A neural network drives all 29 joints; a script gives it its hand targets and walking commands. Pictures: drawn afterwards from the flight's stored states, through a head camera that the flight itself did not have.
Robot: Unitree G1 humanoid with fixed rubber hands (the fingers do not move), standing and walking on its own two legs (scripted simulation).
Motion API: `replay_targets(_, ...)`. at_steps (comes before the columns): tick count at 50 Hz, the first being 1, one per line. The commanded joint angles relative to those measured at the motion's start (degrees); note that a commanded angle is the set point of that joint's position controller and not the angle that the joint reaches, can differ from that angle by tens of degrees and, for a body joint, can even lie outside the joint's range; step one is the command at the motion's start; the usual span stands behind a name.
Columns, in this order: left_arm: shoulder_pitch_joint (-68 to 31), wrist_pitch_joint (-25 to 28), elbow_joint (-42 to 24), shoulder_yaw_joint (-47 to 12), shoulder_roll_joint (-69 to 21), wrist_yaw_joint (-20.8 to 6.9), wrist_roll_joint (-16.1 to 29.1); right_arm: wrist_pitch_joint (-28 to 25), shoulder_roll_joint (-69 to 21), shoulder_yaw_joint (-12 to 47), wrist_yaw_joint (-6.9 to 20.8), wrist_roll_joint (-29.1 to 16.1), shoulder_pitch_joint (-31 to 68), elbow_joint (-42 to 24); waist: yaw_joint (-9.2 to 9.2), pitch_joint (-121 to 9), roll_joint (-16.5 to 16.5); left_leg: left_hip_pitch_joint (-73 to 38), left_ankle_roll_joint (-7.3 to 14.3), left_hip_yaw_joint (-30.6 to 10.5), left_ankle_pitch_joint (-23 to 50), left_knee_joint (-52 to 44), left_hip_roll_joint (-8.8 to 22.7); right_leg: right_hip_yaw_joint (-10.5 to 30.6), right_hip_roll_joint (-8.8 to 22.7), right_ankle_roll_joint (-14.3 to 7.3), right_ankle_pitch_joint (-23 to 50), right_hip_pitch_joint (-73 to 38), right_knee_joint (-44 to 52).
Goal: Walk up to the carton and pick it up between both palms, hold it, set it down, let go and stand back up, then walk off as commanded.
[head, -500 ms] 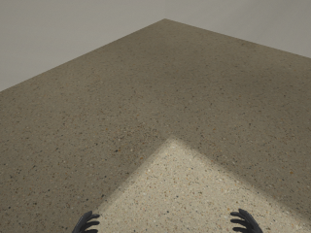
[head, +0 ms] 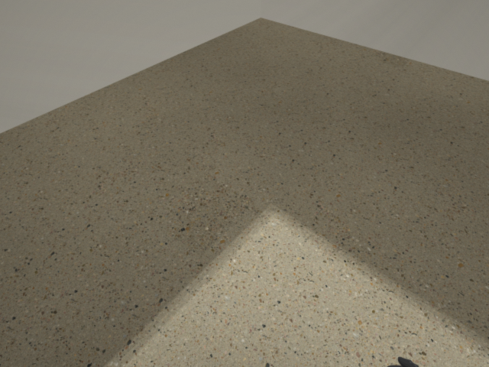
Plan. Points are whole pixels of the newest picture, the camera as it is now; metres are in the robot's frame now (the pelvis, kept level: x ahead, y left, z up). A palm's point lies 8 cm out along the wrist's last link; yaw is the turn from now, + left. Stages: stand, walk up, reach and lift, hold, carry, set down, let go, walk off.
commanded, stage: stand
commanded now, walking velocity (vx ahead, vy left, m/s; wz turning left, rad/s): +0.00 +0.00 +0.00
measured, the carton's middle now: out of the picture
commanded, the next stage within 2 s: walk up in 1.38 s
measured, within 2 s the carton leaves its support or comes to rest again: neither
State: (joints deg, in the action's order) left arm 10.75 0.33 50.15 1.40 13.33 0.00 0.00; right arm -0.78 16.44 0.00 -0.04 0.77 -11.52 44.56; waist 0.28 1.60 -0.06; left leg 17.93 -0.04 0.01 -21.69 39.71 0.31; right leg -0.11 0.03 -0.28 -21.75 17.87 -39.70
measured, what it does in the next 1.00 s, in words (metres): stands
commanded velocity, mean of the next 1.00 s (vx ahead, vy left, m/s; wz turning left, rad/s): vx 0.00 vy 0.00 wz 0.00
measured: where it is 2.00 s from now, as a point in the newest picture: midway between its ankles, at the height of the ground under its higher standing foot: outside the picture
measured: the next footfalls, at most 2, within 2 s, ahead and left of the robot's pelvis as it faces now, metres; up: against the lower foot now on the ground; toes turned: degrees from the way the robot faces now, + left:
left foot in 1.86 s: -0.04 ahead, +0.19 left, +0.00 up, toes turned +17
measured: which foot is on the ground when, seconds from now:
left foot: down 0.00-1.00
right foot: down 0.00-1.00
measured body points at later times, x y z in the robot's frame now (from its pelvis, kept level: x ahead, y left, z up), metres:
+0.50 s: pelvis -0.01 +0.00 +0.00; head +0.00 +0.00 +0.45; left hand +0.06 +0.26 -0.14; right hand +0.09 -0.27 -0.12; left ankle -0.01 +0.12 -0.72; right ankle -0.01 -0.12 -0.72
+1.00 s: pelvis -0.03 +0.00 +0.00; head -0.03 +0.00 +0.45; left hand +0.03 +0.26 -0.14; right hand +0.05 -0.28 -0.13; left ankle -0.01 +0.12 -0.72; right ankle -0.01 -0.12 -0.72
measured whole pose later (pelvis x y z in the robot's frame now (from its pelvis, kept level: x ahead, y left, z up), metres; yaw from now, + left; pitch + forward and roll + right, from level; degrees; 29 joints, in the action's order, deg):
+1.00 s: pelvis -0.03 +0.00 +0.00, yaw +0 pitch -2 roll +0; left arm 10.6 1.0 62.0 1.4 14.2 0.0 0.0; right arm -1.2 16.8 0.0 0.0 0.8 -11.5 55.3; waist 0.3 1.6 -0.2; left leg 17.9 0.0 0.0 -18.0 37.5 0.3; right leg -0.1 0.0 -0.3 -18.0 17.9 -37.4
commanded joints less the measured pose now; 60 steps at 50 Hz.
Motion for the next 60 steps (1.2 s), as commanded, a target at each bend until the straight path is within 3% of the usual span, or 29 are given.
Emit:
replay_targets(1,-5.2,2.9,-4.7,3.8,15.2,0.5,-1.3,-2.7,12.8,-3.2,-1.0,0.9,4.1,-2.2,0.04,-4.1,-1.0,-2.4,4.7,-5.5,15.4,-7.6,5.9,5.8,5.3,-4.1,16.4,-3.2,7.5)
replay_targets(2,-5.3,2.9,-4.9,4.0,15.0,0.7,-1.1,-2.8,12.7,-3.4,-0.9,0.8,3.6,-2.0,0.29,-4.4,-2.8,-3.1,4.5,-4.9,14.5,-8.0,5.8,7.4,6.0,-4.7,16.3,-2.3,7.4)
replay_targets(5,-5.5,2.9,-2.4,3.5,15.2,0.6,-1.0,-2.7,13.0,-3.7,-1.0,0.4,3.1,-0.5,-0.82,-1.9,-0.5,-3.7,4.4,-5.2,14.7,-8.8,5.9,7.3,6.2,-4.4,16.2,-0.9,9.1)
replay_targets(9,-4.4,3.1,-1.3,3.5,16.4,0.8,-0.8,-2.6,13.8,-3.3,-1.2,0.7,3.1,0.9,1.04,-2.8,-2.0,-1.4,4.9,-6.1,18.8,-8.4,6.0,7.2,6.3,-4.2,22.8,-5.4,7.7)
replay_targets(10,-2.8,2.9,0.0,3.6,15.3,0.9,-0.7,-2.5,14.8,-3.4,-1.2,0.4,2.2,1.5,1.33,-3.7,0.5,-2.5,4.6,-5.2,16.9,-8.7,5.7,8.1,6.5,-4.2,20.8,-4.9,8.4)
replay_targets(11,-4.1,3.0,0.6,3.6,16.2,0.9,-1.3,-2.8,12.6,-3.4,-1.5,-0.1,2.2,1.7,-0.53,-3.6,-2.5,-3.9,4.3,-4.4,18.2,-8.0,5.7,8.7,7.5,-5.1,21.2,-3.6,8.8)
replay_targets(12,-3.1,3.3,-0.3,3.6,15.2,0.7,-0.6,-3.0,14.1,-3.2,-1.5,0.4,2.0,1.8,0.9,-5.0,-0.5,-5.2,4.5,-5.5,20.7,-7.8,6.3,8.1,7.0,-4.6,21.4,-3.6,7.2)
replay_targets(16,-4.1,2.6,2.8,3.5,17.1,1.0,-1.2,-2.6,13.8,-3.5,-1.3,-0.2,3.0,2.6,-0.06,-1.1,-3.0,-3.1,4.2,-5.2,22.1,-6.9,5.5,7.4,6.6,-4.4,24.0,-3.4,9.0)
replay_targets(17,-4.9,2.5,1.7,3.6,16.2,1.1,-1.4,-2.7,12.8,-3.1,-1.6,0.5,3.7,2.8,0.96,-3.2,-1.8,-4.0,4.2,-4.7,19.8,-8.0,5.7,7.7,6.7,-4.5,22.9,-4.5,8.9)
replay_targets(19,-4.5,2.6,2.3,3.6,16.2,1.1,-1.0,-2.5,13.4,-3.3,-1.3,-0.2,2.7,4.2,-0.05,-2.2,-0.4,-3.8,4.8,-5.1,17.2,-7.3,5.5,9.9,7.4,-5.4,18.5,-2.4,10.3)
replay_targets(22,-6.7,2.3,2.8,3.4,16.1,0.6,-1.4,-2.4,12.3,-3.0,-1.4,0.3,2.3,4.7,-1.01,-0.6,-3.8,-2.6,4.2,-4.8,12.1,-10.3,5.2,8.0,6.6,-4.2,13.8,-2.0,12.6)
replay_targets(24,-5.4,2.3,3.4,3.1,15.6,0.9,-0.9,-2.2,14.0,-3.2,-1.3,0.9,4.9,3.7,0.31,-1.4,0.8,-3.5,4.1,-4.4,13.6,-10.1,5.3,7.6,5.8,-3.6,13.5,-0.6,11.3)
replay_targets(31,-6.7,2.2,5.3,3.3,16.9,0.4,-1.5,-2.4,13.6,-2.8,-1.0,0.1,2.4,7.1,0.09,1.5,-4.9,-3.4,3.8,-5.7,8.9,-12.6,4.8,10.3,7.6,-4.3,8.6,-0.8,16.2)
replay_targets(34,-5.6,2.8,5.7,2.9,15.0,0.6,-1.1,-2.4,13.7,-2.8,-0.8,0.0,3.4,6.4,-0.55,0.8,-0.3,-5.2,3.7,-4.6,12.8,-11.8,5.5,8.7,6.2,-3.5,12.7,-0.7,14.8)
replay_targets(37,-6.7,2.3,6.7,3.0,15.1,0.5,-0.6,-2.6,14.3,-3.1,-1.0,0.1,3.4,7.7,-0.49,-2.4,-4.1,-5.2,3.7,-5.3,16.2,-11.5,6.1,7.5,6.2,-3.4,14.9,-3.8,14.0)
replay_targets(38,-4.0,2.6,6.3,2.6,13.9,0.7,-0.3,-2.4,14.2,-3.2,-1.0,0.5,3.9,7.9,0.82,-3.2,-0.3,-5.6,3.8,-6.0,15.8,-11.9,6.5,8.1,5.9,-3.6,18.2,-5.0,13.5)
replay_targets(40,-5.3,2.7,7.3,3.1,16.2,0.8,-0.4,-2.1,14.0,-2.5,-1.0,0.4,2.3,8.6,0.29,-2.5,-1.9,-5.3,4.6,-6.0,17.8,-12.9,7.1,7.8,6.7,-3.6,17.7,-5.5,13.1)
replay_targets(43,-5.2,1.8,7.5,3.2,16.5,0.7,-0.8,-2.7,14.4,-2.8,-1.3,0.0,4.4,8.5,-0.17,-1.2,0.2,-3.4,4.2,-6.4,13.0,-13.4,6.5,7.4,5.6,-3.1,14.5,-4.2,12.7)
replay_targets(44,-4.4,1.9,8.1,3.0,16.1,0.5,-0.7,-2.7,13.7,-2.2,-1.1,0.1,4.8,8.5,0.89,0.2,-0.2,-1.8,4.2,-7.4,11.0,-14.5,6.7,7.4,5.5,-3.0,12.9,-4.4,13.2)
replay_targets(48,-5.5,2.3,8.5,2.8,15.3,0.4,-1.4,-2.4,13.6,-2.8,-1.0,0.1,2.1,9.6,0.02,0.0,-5.8,-4.5,3.2,-5.7,8.0,-14.5,5.2,8.1,6.5,-3.1,7.9,-1.6,16.5)
replay_targets(51,-5.7,2.2,8.4,3.0,17.3,0.4,-1.2,-2.0,12.8,-2.7,-0.7,-0.1,2.8,10.0,-0.55,-0.9,-0.9,-5.1,3.1,-5.5,9.3,-13.5,5.8,9.2,7.5,-3.5,8.1,-1.2,17.2)
replay_targets(52,-6.0,2.3,8.8,3.2,17.8,0.3,-1.1,-2.1,12.5,-1.9,-0.9,-0.3,2.4,9.9,-0.51,1.4,-3.4,-4.6,3.3,-5.4,8.3,-14.7,5.7,10.5,7.2,-3.4,5.5,-0.1,19.0)
replay_targets(53,-6.4,2.0,8.5,3.0,16.9,0.6,-0.8,-2.0,14.0,-2.6,-0.8,-0.3,2.3,10.2,-0.98,-1.5,-0.4,-5.8,3.5,-5.7,8.6,-14.8,6.0,9.2,6.4,-3.0,6.0,-1.5,17.9)
replay_targets(55,-4.3,2.3,8.8,2.4,14.5,0.5,-0.5,-2.7,13.6,-2.1,-1.1,-0.2,3.2,10.5,0.18,-1.1,-1.7,-5.3,3.7,-6.7,8.4,-16.2,6.7,9.3,6.7,-3.8,7.4,-3.1,18.3)
replay_targets(56,-5.1,2.8,9.1,2.4,15.2,0.5,-0.9,-2.6,14.2,-2.5,-0.9,-0.2,3.3,10.9,-0.86,-2.8,0.0,-5.7,3.5,-6.4,10.2,-16.5,6.8,8.8,6.8,-3.0,9.8,-2.8,17.1)
replay_targets(57,-5.2,2.8,8.9,2.3,14.1,0.2,-0.7,-2.6,13.2,-1.9,-1.0,0.2,3.9,10.6,1.01,-1.4,2.3,-3.4,4.1,-7.6,9.2,-17.6,7.6,8.1,6.2,-3.4,10.1,-4.8,17.2)
replay_targets(58,-4.9,2.7,9.8,2.8,15.9,0.4,-0.7,-2.5,12.5,-2.4,-0.7,-0.2,4.0,10.3,-0.86,-2.3,-1.8,-4.7,3.7,-6.4,8.9,-16.7,7.0,8.3,6.0,-2.7,9.3,-3.9,17.6)
replay_targets(59,-5.1,2.5,9.3,2.7,16.1,0.3,-1.2,-2.4,14.4,-2.5,-0.7,0.2,3.7,10.3,0.54,-0.9,-4.7,-4.0,3.1,-6.1,8.6,-16.1,6.5,7.3,5.9,-2.8,8.0,-3.9,17.5)
replay_targets(60,-6.3,2.4,9.5,2.5,16.3,0.5,-0.8,-2.3,13.4,-2.7,-0.6,-0.1,4.6,9.8,-0.23,-0.1,-2.4,-4.6,2.9,-5.2,8.7,-16.2,6.1,9.4,7.0,-2.6,7.0,-2.5,18.9)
